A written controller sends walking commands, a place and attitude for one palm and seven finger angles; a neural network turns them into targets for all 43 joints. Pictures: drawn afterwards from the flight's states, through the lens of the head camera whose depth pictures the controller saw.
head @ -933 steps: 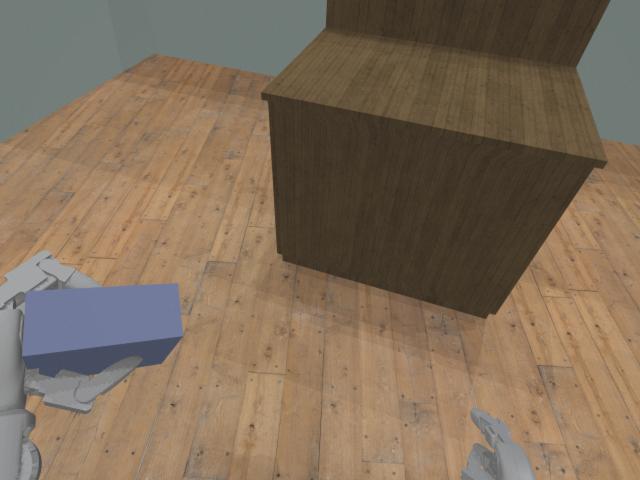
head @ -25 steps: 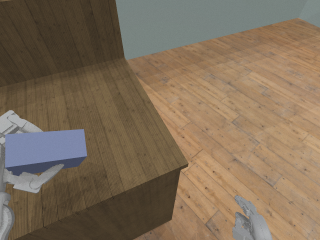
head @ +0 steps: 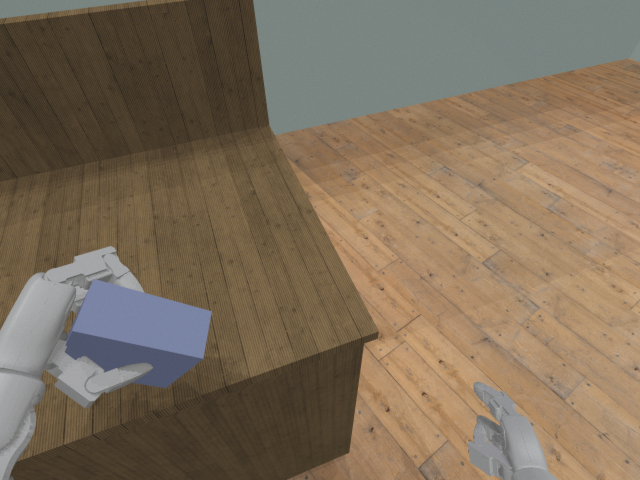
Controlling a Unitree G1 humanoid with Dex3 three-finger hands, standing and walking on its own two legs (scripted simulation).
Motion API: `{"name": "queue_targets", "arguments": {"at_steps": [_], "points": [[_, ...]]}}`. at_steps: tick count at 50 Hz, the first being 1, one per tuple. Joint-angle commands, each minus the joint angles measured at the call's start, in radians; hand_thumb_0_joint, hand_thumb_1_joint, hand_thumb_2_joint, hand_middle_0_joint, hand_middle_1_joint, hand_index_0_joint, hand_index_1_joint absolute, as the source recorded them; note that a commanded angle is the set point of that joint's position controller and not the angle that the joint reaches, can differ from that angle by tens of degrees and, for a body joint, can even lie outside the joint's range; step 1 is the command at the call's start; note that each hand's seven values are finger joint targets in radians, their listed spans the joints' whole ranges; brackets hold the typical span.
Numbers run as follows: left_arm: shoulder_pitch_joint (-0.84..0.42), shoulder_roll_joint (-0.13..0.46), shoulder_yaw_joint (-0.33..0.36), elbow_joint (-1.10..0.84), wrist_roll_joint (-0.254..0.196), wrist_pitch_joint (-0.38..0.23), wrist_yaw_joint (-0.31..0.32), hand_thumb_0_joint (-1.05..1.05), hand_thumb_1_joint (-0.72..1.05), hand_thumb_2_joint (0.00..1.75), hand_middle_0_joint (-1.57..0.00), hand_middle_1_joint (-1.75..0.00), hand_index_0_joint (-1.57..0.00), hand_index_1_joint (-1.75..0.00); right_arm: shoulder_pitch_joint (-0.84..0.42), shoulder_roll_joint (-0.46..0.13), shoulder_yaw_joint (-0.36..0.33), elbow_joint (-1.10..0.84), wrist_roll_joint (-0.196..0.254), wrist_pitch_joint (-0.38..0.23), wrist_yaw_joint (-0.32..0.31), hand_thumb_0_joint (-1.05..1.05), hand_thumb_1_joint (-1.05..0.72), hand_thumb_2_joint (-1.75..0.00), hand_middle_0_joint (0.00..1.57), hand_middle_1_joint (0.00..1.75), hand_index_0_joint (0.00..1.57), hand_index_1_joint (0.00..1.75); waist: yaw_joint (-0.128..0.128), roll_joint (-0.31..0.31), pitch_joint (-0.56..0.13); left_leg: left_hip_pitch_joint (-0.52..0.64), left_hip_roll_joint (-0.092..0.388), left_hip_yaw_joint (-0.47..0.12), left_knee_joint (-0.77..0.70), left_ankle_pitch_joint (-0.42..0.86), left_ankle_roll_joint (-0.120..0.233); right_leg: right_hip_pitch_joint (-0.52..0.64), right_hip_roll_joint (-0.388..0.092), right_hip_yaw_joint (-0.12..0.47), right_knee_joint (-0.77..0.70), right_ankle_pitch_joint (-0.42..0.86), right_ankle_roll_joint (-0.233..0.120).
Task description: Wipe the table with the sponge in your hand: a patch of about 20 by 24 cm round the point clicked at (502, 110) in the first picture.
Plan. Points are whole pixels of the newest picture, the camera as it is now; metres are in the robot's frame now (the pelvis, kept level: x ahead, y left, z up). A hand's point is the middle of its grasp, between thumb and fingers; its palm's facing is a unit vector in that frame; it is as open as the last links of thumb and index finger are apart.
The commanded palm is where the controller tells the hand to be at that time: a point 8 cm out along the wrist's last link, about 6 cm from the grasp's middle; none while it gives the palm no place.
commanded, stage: turn the palm down, sponge in hand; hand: left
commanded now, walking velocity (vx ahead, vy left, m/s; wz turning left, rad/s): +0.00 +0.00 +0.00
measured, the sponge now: (152, 343) +0.22 +0.21 +0.11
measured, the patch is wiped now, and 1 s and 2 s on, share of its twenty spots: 0.00 0.00 0.00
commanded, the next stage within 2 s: move the sponge above the wiping area in 1.84 s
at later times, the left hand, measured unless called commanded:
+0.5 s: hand (86, 288) +0.23 +0.25 +0.18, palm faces +0.28 -0.49 -0.83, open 9.4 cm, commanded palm +0.19 +0.29 +0.22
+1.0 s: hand (8, 256) +0.24 +0.32 +0.21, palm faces +0.35 -0.20 -0.92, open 9.4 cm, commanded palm +0.20 +0.30 +0.24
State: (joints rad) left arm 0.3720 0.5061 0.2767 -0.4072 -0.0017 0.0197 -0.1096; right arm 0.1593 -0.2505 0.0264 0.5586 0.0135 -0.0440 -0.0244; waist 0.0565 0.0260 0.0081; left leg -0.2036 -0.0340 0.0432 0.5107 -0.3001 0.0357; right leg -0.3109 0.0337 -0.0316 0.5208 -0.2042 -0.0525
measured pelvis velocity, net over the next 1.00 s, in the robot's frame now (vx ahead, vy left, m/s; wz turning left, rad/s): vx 0.02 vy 0.02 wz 0.02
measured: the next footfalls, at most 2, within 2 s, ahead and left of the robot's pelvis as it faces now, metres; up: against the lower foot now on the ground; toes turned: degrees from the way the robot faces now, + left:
none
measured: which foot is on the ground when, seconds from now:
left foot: down 0.00-1.00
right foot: down 0.00-1.00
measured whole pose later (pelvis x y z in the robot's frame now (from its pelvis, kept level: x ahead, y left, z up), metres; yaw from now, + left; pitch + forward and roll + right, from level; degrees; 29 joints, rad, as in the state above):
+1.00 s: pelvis +0.02 +0.02 +0.01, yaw +1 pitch -2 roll +0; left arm 0.15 0.67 0.19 -0.46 0.53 0.44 0.01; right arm 0.06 -0.26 0.05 0.60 0.06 0.08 -0.07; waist 0.12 0.12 -0.01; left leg -0.12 -0.05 0.03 0.44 -0.29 0.05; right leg -0.22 0.02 -0.04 0.43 -0.19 -0.03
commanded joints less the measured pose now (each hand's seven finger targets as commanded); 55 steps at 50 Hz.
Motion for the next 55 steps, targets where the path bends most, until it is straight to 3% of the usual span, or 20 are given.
{"name": "queue_targets", "arguments": {"at_steps": [1, 2, 3, 5, 9, 13, 16, 17, 18, 22, 23, 29, 35, 39, 42, 43, 47, 50, 52, 55], "points": [[-0.205, 0.333, 0.331, -0.268, 0.080, -0.169, 0.218, 0.00, 0.10, 1.30, -1.20, -1.60, -1.20, -1.60, -0.050, -0.108, -0.072, -0.103, -0.022, -0.047, -0.009, 0.00, -0.90, -0.90, 0.20, 0.30, 0.20, 0.30, 0.035, 0.203, -0.159, -0.048, 0.039, -0.045, -0.060, 0.221, -0.033, 0.141, -0.032, 0.059, -0.071, 0.048, 0.001], [-0.253, 0.384, 0.347, -0.225, 0.121, -0.132, 0.244, 0.00, 0.10, 1.30, -1.20, -1.60, -1.20, -1.60, -0.059, -0.124, -0.067, -0.087, -0.016, -0.038, -0.009, 0.00, -0.90, -0.90, 0.20, 0.30, 0.20, 0.30, 0.018, 0.254, -0.114, -0.079, 0.037, -0.050, -0.060, 0.164, -0.032, 0.110, -0.037, 0.095, -0.084, -0.005, -0.007], [-0.271, 0.310, 0.271, -0.190, 0.144, -0.100, 0.250, 0.00, 0.10, 1.30, -1.20, -1.60, -1.20, -1.60, -0.063, -0.106, -0.070, -0.076, -0.016, -0.033, -0.008, 0.00, -0.90, -0.90, 0.20, 0.30, 0.20, 0.30, 0.008, 0.256, -0.116, -0.097, 0.038, -0.041, -0.052, 0.181, -0.030, 0.136, -0.057, 0.075, -0.091, 0.011, -0.007], [-0.241, 0.306, 0.231, -0.130, 0.156, -0.011, 0.223, 0.00, 0.10, 1.30, -1.20, -1.60, -1.20, -1.60, -0.070, -0.134, -0.075, -0.078, -0.009, -0.020, -0.024, 0.00, -0.90, -0.90, 0.20, 0.30, 0.20, 0.30, -0.008, 0.215, -0.122, -0.091, 0.039, -0.031, -0.041, 0.172, -0.022, 0.152, -0.071, 0.082, -0.103, 0.025, 0.004], [-0.274, 0.279, 0.112, -0.051, 0.129, 0.154, 0.091, 0.00, 0.10, 1.30, -1.20, -1.60, -1.20, -1.60, -0.138, -0.145, -0.055, -0.108, 0.034, -0.005, -0.067, 0.00, -0.90, -0.90, 0.20, 0.30, 0.20, 0.30, -0.017, 0.018, -0.101, -0.114, 0.044, -0.030, -0.022, 0.096, -0.011, 0.177, -0.104, 0.138, -0.167, -0.122, 0.038], [-0.335, 0.311, 0.105, -0.127, 0.156, 0.107, 0.009, 0.00, 0.10, 1.30, -1.20, -1.60, -1.20, -1.60, -0.182, -0.130, -0.046, -0.135, 0.041, -0.019, -0.086, 0.00, -0.90, -0.90, 0.20, 0.30, 0.20, 0.30, -0.005, -0.138, -0.129, -0.119, 0.041, -0.056, 0.008, 0.083, 0.003, 0.187, -0.125, 0.184, -0.175, -0.224, 0.064], [-0.263, 0.393, 0.191, -0.222, 0.198, 0.015, 0.034, 0.00, 0.10, 1.30, -1.20, -1.60, -1.20, -1.60, -0.154, -0.121, -0.063, -0.149, 0.018, -0.011, -0.083, 0.00, -0.90, -0.90, 0.20, 0.30, 0.20, 0.30, 0.034, -0.106, -0.199, -0.082, 0.036, -0.060, 0.009, 0.148, 0.005, 0.200, -0.107, 0.158, -0.123, -0.123, 0.059], [-0.261, 0.447, 0.252, -0.264, 0.211, 0.003, 0.069, 0.00, 0.10, 1.30, -1.20, -1.60, -1.20, -1.60, -0.179, -0.118, -0.057, -0.157, 0.026, -0.016, -0.077, 0.00, -0.90, -0.90, 0.20, 0.30, 0.20, 0.30, 0.055, -0.019, -0.206, -0.054, 0.031, -0.058, -0.004, 0.163, -0.002, 0.192, -0.089, 0.165, -0.114, -0.139, 0.035], [-0.259, 0.415, 0.238, -0.295, 0.237, -0.011, 0.104, 0.00, 0.10, 1.30, -1.20, -1.60, -1.20, -1.60, -0.152, -0.098, -0.061, -0.155, 0.010, -0.016, -0.068, 0.00, -0.90, -0.90, 0.20, 0.30, 0.20, 0.30, 0.062, 0.035, -0.234, -0.058, 0.038, -0.061, 0.002, 0.218, -0.009, 0.215, -0.098, 0.135, -0.087, -0.042, 0.025], [-0.141, 0.428, 0.307, -0.216, 0.275, 0.074, 0.213, 0.00, 0.10, 1.30, -1.20, -1.60, -1.20, -1.60, -0.129, -0.118, -0.067, -0.132, 0.027, 0.014, -0.047, 0.00, -0.90, -0.90, 0.20, 0.30, 0.20, 0.30, 0.075, 0.140, -0.176, -0.084, 0.035, -0.064, -0.033, 0.264, -0.029, 0.210, -0.067, 0.147, -0.050, 0.124, -0.007], [-0.159, 0.347, 0.227, -0.221, 0.278, 0.115, 0.223, 0.00, 0.10, 1.30, -1.20, -1.60, -1.20, -1.60, -0.122, -0.111, -0.067, -0.136, 0.021, 0.028, -0.043, 0.00, -0.90, -0.90, 0.20, 0.30, 0.20, 0.30, 0.063, 0.126, -0.167, -0.099, 0.046, -0.059, -0.033, 0.283, -0.032, 0.227, -0.082, 0.123, -0.051, 0.163, -0.003], [-0.189, 0.358, 0.115, -0.160, 0.334, 0.333, 0.143, 0.00, 0.10, 1.30, -1.20, -1.60, -1.20, -1.60, -0.170, -0.156, -0.049, -0.156, 0.049, 0.066, -0.066, 0.00, -0.90, -0.90, 0.20, 0.30, 0.20, 0.30, 0.028, -0.004, -0.113, -0.082, 0.048, -0.057, -0.061, 0.226, -0.003, 0.185, -0.061, 0.089, -0.087, 0.094, 0.031], [-0.299, 0.367, 0.021, -0.373, 0.434, 0.254, 0.057, 0.00, 0.10, 1.30, -1.20, -1.60, -1.20, -1.60, -0.205, -0.131, -0.032, -0.182, 0.036, 0.036, -0.098, 0.00, -0.90, -0.90, 0.20, 0.30, 0.20, 0.30, 0.024, 0.023, -0.207, 0.030, 0.033, -0.078, -0.076, 0.269, 0.021, 0.170, -0.042, 0.063, -0.085, 0.092, 0.038], [-0.308, 0.443, 0.116, -0.348, 0.535, 0.209, 0.131, 0.00, 0.10, 1.30, -1.20, -1.60, -1.20, -1.60, -0.183, -0.116, -0.031, -0.149, 0.014, 0.025, -0.094, 0.00, -0.90, -0.90, 0.20, 0.30, 0.20, 0.30, 0.053, 0.083, -0.218, 0.044, 0.039, -0.102, -0.101, 0.326, -0.006, 0.200, -0.028, 0.069, -0.085, 0.098, 0.008], [-0.315, 0.481, 0.200, -0.280, 0.555, 0.265, 0.193, 0.00, 0.10, 1.30, -1.20, -1.60, -1.20, -1.60, -0.243, -0.116, -0.025, -0.130, 0.030, 0.040, -0.072, 0.00, -0.90, -0.90, 0.20, 0.30, 0.20, 0.30, 0.088, 0.157, -0.190, 0.017, 0.034, -0.118, -0.124, 0.363, -0.040, 0.245, -0.018, 0.115, -0.092, 0.111, -0.022], [-0.359, 0.407, 0.127, -0.271, 0.556, 0.289, 0.199, 0.00, 0.10, 1.30, -1.20, -1.60, -1.20, -1.60, -0.225, -0.112, -0.027, -0.128, 0.021, 0.051, -0.065, 0.00, -0.90, -0.90, 0.20, 0.30, 0.20, 0.30, 0.077, 0.138, -0.192, 0.014, 0.044, -0.105, -0.123, 0.403, -0.048, 0.263, -0.036, 0.084, -0.093, 0.152, -0.018], [-0.348, 0.364, 0.067, -0.141, 0.543, 0.440, 0.161, 0.00, 0.10, 1.30, -1.20, -1.60, -1.20, -1.60, -0.313, -0.135, -0.017, -0.120, 0.053, 0.074, -0.051, 0.00, -0.90, -0.90, 0.20, 0.30, 0.20, 0.30, 0.078, 0.090, -0.119, -0.004, 0.039, -0.104, -0.148, 0.367, -0.052, 0.237, -0.026, 0.096, -0.121, 0.132, -0.014], [-0.347, 0.305, -0.062, -0.152, 0.563, 0.483, 0.071, 0.00, 0.10, 1.30, -1.20, -1.60, -1.20, -1.60, -0.289, -0.149, -0.015, -0.141, 0.054, 0.085, -0.058, 0.00, -0.90, -0.90, 0.20, 0.30, 0.20, 0.30, 0.048, -0.005, -0.116, -0.008, 0.042, -0.097, -0.161, 0.325, -0.027, 0.229, -0.036, 0.057, -0.137, 0.138, 0.012], [-0.381, 0.265, -0.117, -0.194, 0.596, 0.491, 0.026, 0.00, 0.10, 1.30, -1.20, -1.60, -1.20, -1.60, -0.371, -0.127, 0.004, -0.156, 0.072, 0.072, -0.054, 0.00, -0.90, -0.90, 0.20, 0.30, 0.20, 0.30, 0.047, 0.016, -0.116, 0.018, 0.038, -0.103, -0.163, 0.311, -0.015, 0.205, -0.017, 0.076, -0.135, 0.113, 0.003], [-0.436, 0.355, -0.104, -0.283, 0.680, 0.444, -0.008, 0.00, 0.10, 1.30, -1.20, -1.60, -1.20, -1.60, -0.317, -0.140, -0.006, -0.158, 0.039, 0.075, -0.059, 0.00, -0.90, -0.90, 0.20, 0.30, 0.20, 0.30, 0.051, 0.007, -0.222, 0.038, 0.032, -0.120, -0.170, 0.353, 0.004, 0.268, -0.032, 0.066, -0.119, 0.152, 0.009]]}}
